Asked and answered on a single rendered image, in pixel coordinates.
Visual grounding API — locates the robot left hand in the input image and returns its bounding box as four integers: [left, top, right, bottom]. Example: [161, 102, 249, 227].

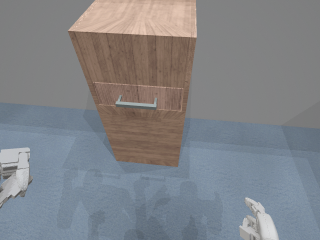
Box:
[0, 147, 33, 208]

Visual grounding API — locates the robot right hand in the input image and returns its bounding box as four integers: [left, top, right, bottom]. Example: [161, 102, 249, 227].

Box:
[239, 197, 279, 240]

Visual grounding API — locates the drawer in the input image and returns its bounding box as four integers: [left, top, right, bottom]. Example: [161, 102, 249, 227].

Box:
[92, 82, 183, 111]

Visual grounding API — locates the cabinet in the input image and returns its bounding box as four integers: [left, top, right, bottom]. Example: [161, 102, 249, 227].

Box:
[68, 0, 197, 167]

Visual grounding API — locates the handle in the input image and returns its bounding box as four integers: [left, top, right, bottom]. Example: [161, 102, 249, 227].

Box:
[115, 95, 158, 110]

